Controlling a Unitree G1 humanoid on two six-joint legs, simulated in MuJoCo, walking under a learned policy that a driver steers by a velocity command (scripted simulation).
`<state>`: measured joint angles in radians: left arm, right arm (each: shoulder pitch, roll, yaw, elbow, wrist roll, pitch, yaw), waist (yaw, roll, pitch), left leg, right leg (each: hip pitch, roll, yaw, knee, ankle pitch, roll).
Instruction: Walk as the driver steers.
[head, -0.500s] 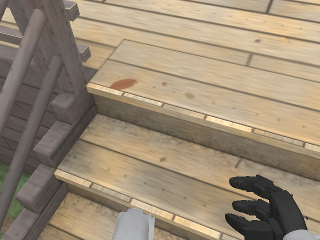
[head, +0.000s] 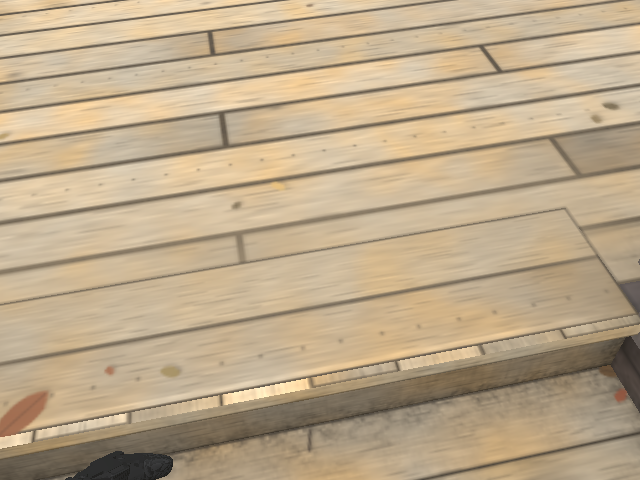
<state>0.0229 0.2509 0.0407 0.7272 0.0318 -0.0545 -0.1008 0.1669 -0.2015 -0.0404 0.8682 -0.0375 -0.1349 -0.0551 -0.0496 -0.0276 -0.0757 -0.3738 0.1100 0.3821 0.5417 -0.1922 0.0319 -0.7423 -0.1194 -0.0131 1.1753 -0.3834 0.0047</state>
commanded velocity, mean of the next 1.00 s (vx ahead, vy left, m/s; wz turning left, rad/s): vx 0.36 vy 0.00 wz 0.06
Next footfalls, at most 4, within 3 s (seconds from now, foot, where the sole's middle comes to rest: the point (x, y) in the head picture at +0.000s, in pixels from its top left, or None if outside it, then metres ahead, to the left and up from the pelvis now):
0.10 right None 0.08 -0.12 -0.76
0.52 left None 0.11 0.10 -0.76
0.96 right None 0.47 -0.09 -0.59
1.38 left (181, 350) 0.66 0.26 -0.42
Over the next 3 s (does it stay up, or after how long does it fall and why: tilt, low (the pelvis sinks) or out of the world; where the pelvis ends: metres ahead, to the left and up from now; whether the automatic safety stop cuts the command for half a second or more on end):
stays up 1.01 0.02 0.34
